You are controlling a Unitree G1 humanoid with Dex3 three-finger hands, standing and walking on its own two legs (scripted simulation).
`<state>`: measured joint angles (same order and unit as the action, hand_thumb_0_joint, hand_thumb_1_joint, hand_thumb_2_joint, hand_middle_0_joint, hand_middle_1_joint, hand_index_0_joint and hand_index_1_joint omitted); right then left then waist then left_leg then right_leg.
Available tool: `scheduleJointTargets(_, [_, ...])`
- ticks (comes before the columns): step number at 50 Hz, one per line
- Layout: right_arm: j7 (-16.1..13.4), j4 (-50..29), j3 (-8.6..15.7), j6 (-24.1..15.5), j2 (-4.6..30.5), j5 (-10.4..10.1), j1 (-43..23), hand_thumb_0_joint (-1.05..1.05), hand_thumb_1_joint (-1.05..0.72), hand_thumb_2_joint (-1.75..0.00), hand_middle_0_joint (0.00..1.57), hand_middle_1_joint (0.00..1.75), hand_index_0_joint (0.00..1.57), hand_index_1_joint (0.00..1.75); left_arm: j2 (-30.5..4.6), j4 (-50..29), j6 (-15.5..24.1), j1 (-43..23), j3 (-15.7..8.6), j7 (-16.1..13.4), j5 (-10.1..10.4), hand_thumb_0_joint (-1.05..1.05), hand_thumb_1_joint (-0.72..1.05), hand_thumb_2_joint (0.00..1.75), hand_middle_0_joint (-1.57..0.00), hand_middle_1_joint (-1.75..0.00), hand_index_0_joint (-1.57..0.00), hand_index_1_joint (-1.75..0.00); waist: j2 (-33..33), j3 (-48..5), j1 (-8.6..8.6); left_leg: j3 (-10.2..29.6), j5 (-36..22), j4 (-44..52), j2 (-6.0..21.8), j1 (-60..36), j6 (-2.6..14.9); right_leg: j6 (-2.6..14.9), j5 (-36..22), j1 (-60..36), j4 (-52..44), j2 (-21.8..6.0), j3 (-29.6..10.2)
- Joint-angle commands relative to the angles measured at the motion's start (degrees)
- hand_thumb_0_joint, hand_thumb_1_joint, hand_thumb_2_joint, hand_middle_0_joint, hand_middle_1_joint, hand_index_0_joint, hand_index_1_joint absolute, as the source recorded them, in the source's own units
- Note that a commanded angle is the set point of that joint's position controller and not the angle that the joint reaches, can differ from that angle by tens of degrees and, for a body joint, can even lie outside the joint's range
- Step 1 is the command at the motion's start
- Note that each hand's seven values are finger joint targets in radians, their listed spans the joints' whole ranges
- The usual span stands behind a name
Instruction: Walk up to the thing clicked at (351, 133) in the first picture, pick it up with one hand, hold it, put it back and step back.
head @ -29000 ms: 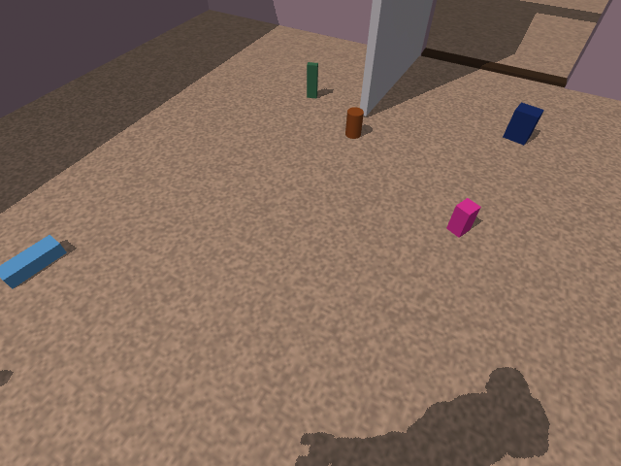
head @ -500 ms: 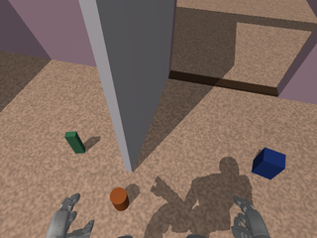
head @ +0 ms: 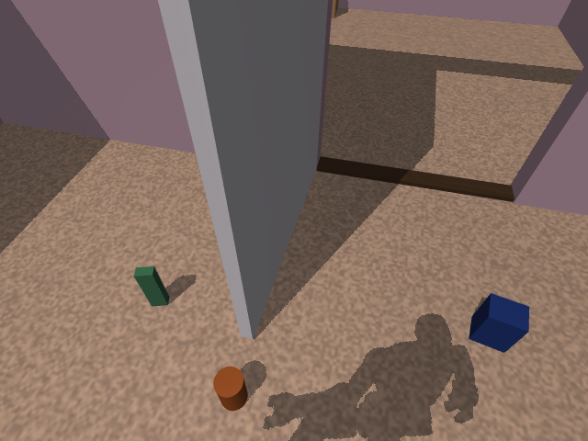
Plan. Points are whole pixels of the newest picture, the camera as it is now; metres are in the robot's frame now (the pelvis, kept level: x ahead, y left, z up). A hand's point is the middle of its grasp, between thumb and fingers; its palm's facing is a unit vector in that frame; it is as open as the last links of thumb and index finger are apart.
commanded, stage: stand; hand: left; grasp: from the side
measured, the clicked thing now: (231, 389) +0.40 +0.19 -0.70
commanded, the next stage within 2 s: step back in 1.60 s
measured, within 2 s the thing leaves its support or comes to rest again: neither
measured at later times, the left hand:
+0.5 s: hand out of the picture +0.04 +0.24 -0.15, palm faces -0.01 -0.94 -0.34, open 7.4 cm
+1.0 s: hand out of the picture +0.07 +0.23 -0.15, palm faces -0.02 -0.94 -0.34, open 7.4 cm
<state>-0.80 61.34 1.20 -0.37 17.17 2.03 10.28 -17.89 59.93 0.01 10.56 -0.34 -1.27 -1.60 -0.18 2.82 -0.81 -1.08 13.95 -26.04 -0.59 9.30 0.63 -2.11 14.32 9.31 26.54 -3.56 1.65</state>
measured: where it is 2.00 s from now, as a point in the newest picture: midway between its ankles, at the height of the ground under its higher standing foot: outside the picture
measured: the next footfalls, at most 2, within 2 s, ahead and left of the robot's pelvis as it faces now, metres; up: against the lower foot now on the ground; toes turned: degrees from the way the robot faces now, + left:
none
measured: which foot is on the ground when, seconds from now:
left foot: down 0.00-1.00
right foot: down 0.00-1.00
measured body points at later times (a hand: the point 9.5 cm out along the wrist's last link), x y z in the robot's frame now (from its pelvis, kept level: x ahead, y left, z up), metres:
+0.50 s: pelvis -0.01 -0.01 +0.01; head -0.01 -0.01 +0.46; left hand +0.04 +0.29 -0.13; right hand +0.04 -0.30 -0.14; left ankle +0.00 +0.11 -0.74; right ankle +0.00 -0.14 -0.74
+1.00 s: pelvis +0.00 -0.01 +0.01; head +0.00 -0.02 +0.46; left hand +0.07 +0.28 -0.12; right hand +0.06 -0.31 -0.13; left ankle +0.00 +0.11 -0.74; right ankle +0.00 -0.14 -0.74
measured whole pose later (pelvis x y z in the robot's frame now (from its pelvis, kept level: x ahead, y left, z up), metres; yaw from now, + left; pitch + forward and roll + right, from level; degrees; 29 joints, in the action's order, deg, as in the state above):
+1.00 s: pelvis +0.00 -0.01 +0.01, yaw +0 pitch -3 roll +0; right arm -0.2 66.2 0.1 -0.7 19.2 1.1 6.9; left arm -18.3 66.4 0.9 5.9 -0.2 -0.2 -1.0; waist -0.9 2.5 0.0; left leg -1.0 9.4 -18.2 0.7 6.1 -0.6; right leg -1.1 9.9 6.4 19.0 -2.1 1.9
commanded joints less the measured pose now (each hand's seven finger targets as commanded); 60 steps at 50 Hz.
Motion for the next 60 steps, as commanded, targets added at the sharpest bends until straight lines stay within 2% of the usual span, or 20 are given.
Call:
scheduleJointTargets(1, [-0.74,-2.04,2.40,-1.27,11.79,-0.40,-3.19,0.00,-0.90,-0.90,0.20,0.30,0.20,0.30,-10.91,-0.94,1.44,-2.77,-1.86,-0.77,0.06,0.00,0.90,0.90,-0.20,-0.30,-0.20,-0.30,-0.06,-1.56,0.09,6.44,-6.83,8.89,6.17,0.02,0.38,2.89,-5.77,-1.68,-6.53,-3.29,-3.86])
scheduleJointTargets(4, [-0.56,-0.79,2.20,-1.23,11.37,-0.48,-3.32,0.00,-0.90,-0.90,0.20,0.30,0.20,0.30,-10.77,0.59,1.65,-2.65,-1.63,-0.65,0.13,0.00,0.90,0.90,-0.20,-0.30,-0.20,-0.30,0.77,-1.10,-0.09,6.36,-8.05,9.26,6.23,-0.83,0.16,2.79,-6.28,-1.78,-8.01,-3.66,-4.21])
scheduleJointTargets(6, [-0.44,-0.16,2.28,-1.05,11.64,-0.46,-3.14,0.00,-0.90,-0.90,0.20,0.30,0.20,0.30,-11.24,1.12,1.70,-3.51,-1.84,-0.59,0.05,0.00,0.90,0.90,-0.20,-0.30,-0.20,-0.30,0.33,-1.10,0.28,6.28,-3.68,10.28,6.07,-0.27,0.18,2.62,-3.87,-2.07,-8.82,-3.46,-4.22])
scheduleJointTargets(10, [-0.18,0.36,2.06,-0.72,11.10,-0.45,-3.70,0.00,-0.90,-0.90,0.20,0.30,0.20,0.30,-11.76,2.16,1.78,-4.12,-1.92,-0.60,0.06,0.00,0.90,0.90,-0.20,-0.30,-0.20,-0.30,1.39,-0.13,0.36,6.15,-2.97,10.56,6.00,0.08,0.25,2.54,-1.50,-1.47,-10.21,-3.73,-4.74])
scheduleJointTargets(17, [-0.15,1.07,1.98,-0.73,12.14,-0.57,-4.25,0.00,-0.90,-0.90,0.20,0.30,0.20,0.30,-11.57,3.19,1.65,-4.18,-1.78,-0.27,0.14,0.00,0.90,0.90,-0.20,-0.30,-0.20,-0.30,-0.75,-0.04,0.20,6.44,-0.19,11.69,6.44,1.18,0.21,2.52,-1.37,-1.27,-10.31,-3.55,-4.53])
scheduleJointTargets(18, [-0.08,1.11,1.91,-0.66,11.96,-0.57,-4.01,0.00,-0.90,-0.90,0.20,0.30,0.20,0.30,-11.94,3.28,1.65,-4.22,-1.83,-0.24,0.07,0.00,0.90,0.90,-0.20,-0.30,-0.20,-0.30,0.55,0.35,0.27,6.53,0.70,11.77,6.16,1.98,0.13,2.44,0.66,-1.15,-10.84,-3.36,-4.57])
scheduleJointTargets(22, [-0.03,1.22,1.93,-0.82,12.40,-0.70,-4.10,0.00,-0.90,-0.90,0.20,0.30,0.20,0.30,-12.10,3.43,1.85,-4.60,-1.80,-0.19,0.22,0.00,0.90,0.90,-0.20,-0.30,-0.20,-0.30,0.34,-1.56,0.56,6.05,-2.78,10.71,6.51,-0.58,0.25,2.64,-1.71,-1.27,-11.17,-3.98,-5.33])
scheduleJointTargets(25, [-0.02,1.25,1.63,-1.07,12.47,-0.77,-4.36,0.00,-0.90,-0.90,0.20,0.30,0.20,0.30,-11.96,3.45,2.05,-4.81,-1.74,-0.18,0.34,0.00,0.90,0.90,-0.20,-0.30,-0.20,-0.30,-0.45,-2.74,0.44,5.85,-6.32,10.47,6.85,-1.25,0.33,2.64,-6.60,-2.74,-10.52,-4.29,-5.25])
scheduleJointTargets(28, [0.00,1.61,1.43,-0.96,12.49,-0.86,-4.16,0.00,-0.90,-0.90,0.20,0.30,0.20,0.30,-12.15,3.87,2.07,-5.29,-1.64,-0.19,0.48,0.00,0.90,0.90,-0.20,-0.30,-0.20,-0.30,0.86,-2.16,0.57,5.56,-7.44,10.35,6.99,-1.23,0.37,2.66,-6.60,-3.04,-10.76,-4.22,-5.31])
scheduleJointTargets(32, [-0.10,1.90,1.23,-0.91,12.87,-0.96,-4.26,0.00,-0.90,-0.90,0.20,0.30,0.20,0.30,-12.18,4.18,1.73,-5.06,-1.60,0.00,0.64,0.00,0.90,0.90,-0.20,-0.30,-0.20,-0.30,-0.33,-1.56,0.53,5.80,-3.95,11.72,6.89,-0.30,0.10,2.73,-4.76,-2.76,-10.81,-3.86,-5.06])
scheduleJointTargets(33, [-0.05,1.94,1.15,-0.77,12.81,-0.95,-3.97,0.00,-0.90,-0.90,0.20,0.30,0.20,0.30,-12.42,4.24,1.67,-5.19,-1.63,0.03,0.55,0.00,0.90,0.90,-0.20,-0.30,-0.20,-0.30,0.59,-0.59,0.63,5.78,-2.42,11.91,6.65,0.84,0.05,2.63,-2.17,-2.26,-11.13,-3.62,-4.90])
scheduleJointTargets(34, [-0.01,1.92,1.25,-0.78,13.09,-0.93,-4.34,0.00,-0.90,-0.90,0.20,0.30,0.20,0.30,-12.55,4.12,1.70,-5.08,-1.64,0.06,0.48,0.00,0.90,0.90,-0.20,-0.30,-0.20,-0.30,0.95,-0.89,0.47,5.78,-3.07,11.53,6.87,-0.34,0.18,2.68,-2.21,-1.68,-11.34,-3.75,-5.19])
scheduleJointTargets(39, [-0.12,1.86,1.04,-1.25,13.23,-0.99,-4.17,0.00,-0.90,-0.90,0.20,0.30,0.20,0.30,-12.68,3.74,2.03,-5.77,-1.80,0.07,0.63,0.00,0.90,0.90,-0.20,-0.30,-0.20,-0.30,0.01,-3.86,0.59,5.50,-9.45,10.90,7.52,-2.06,0.34,2.68,-10.30,-4.38,-10.24,-4.51,-5.42])
scheduleJointTargets(42, [-0.12,1.81,1.05,-1.31,13.31,-1.09,-4.79,0.00,-0.90,-0.90,0.20,0.30,0.20,0.30,-12.38,3.91,2.00,-5.72,-1.70,0.08,0.64,0.00,0.90,0.90,-0.20,-0.30,-0.20,-0.30,1.01,-3.90,0.48,5.37,-11.89,10.59,7.78,-3.35,0.29,2.58,-11.73,-3.99,-10.18,-4.40,-4.90])
scheduleJointTargets(44, [-0.12,2.02,0.99,-1.26,13.28,-1.08,-4.62,0.00,-0.90,-0.90,0.20,0.30,0.20,0.30,-12.28,3.98,1.83,-6.18,-1.68,0.13,0.73,0.00,0.90,0.90,-0.20,-0.30,-0.20,-0.30,0.70,-2.77,0.80,5.40,-10.10,11.30,7.67,-2.41,-0.03,2.51,-9.32,-3.38,-10.61,-4.04,-4.66])
scheduleJointTargets(47, [-0.12,2.20,1.09,-1.22,13.48,-1.02,-4.82,0.00,-0.90,-0.90,0.20,0.30,0.20,0.30,-12.28,3.91,1.80,-6.18,-1.66,0.17,0.78,0.00,0.90,0.90,-0.20,-0.30,-0.20,-0.30,0.58,-2.86,0.70,5.26,-9.17,11.38,7.68,-2.45,-0.11,2.53,-8.87,-3.34,-11.06,-4.15,-5.02])
scheduleJointTargets(49, [-0.10,2.33,1.09,-1.17,13.57,-1.04,-4.63,0.00,-0.90,-0.90,0.20,0.30,0.20,0.30,-12.63,3.89,1.67,-6.15,-1.82,0.25,0.86,0.00,0.90,0.90,-0.20,-0.30,-0.20,-0.30,-0.07,-1.80,0.72,5.16,-4.98,12.25,7.38,-1.26,-0.20,2.54,-6.19,-2.65,-11.40,-4.02,-5.27])
scheduleJointTargets(53, [0.00,2.16,1.16,-1.29,13.50,-1.01,-5.26,0.00,-0.90,-0.90,0.20,0.30,0.20,0.30,-12.79,3.77,1.81,-6.53,-1.88,0.28,0.83,0.00,0.90,0.90,-0.20,-0.30,-0.20,-0.30,0.87,-2.71,0.60,5.31,-7.46,12.02,7.87,-2.16,-0.04,2.87,-7.64,-3.36,-11.04,-4.22,-5.41])
scheduleJointTargets(58, [0.11,2.00,1.14,-1.37,13.65,-1.18,-5.58,0.00,-0.90,-0.90,0.20,0.30,0.20,0.30,-12.50,3.75,1.84,-6.33,-1.85,0.35,0.80,0.00,0.90,0.90,-0.20,-0.30,-0.20,-0.30,0.68,-2.57,0.88,5.03,-7.14,11.75,7.72,-3.30,-0.10,2.77,-7.90,-2.01,-11.29,-4.05,-5.45])
scheduleJointTargets(60, [0.07,2.10,1.12,-1.38,13.67,-1.05,-5.17,0.00,-0.90,-0.90,0.20,0.30,0.20,0.30,-12.77,3.44,1.94,-6.65,-1.88,0.33,0.96,0.00,0.90,0.90,-0.20,-0.30,-0.20,-0.30,0.87,-4.13,0.94,4.91,-10.56,11.44,8.07,-3.89,-0.21,2.92,-10.77,-3.24,-10.68,-4.34,-5.50])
